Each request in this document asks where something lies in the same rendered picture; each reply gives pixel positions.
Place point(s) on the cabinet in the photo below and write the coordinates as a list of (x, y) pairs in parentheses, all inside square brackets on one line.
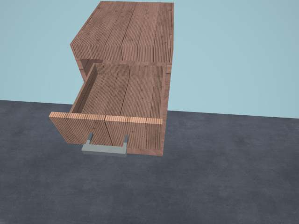
[(125, 32)]

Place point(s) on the drawer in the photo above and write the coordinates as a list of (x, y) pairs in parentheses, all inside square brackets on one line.
[(116, 100)]

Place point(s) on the handle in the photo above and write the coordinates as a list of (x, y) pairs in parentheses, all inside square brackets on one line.
[(105, 150)]

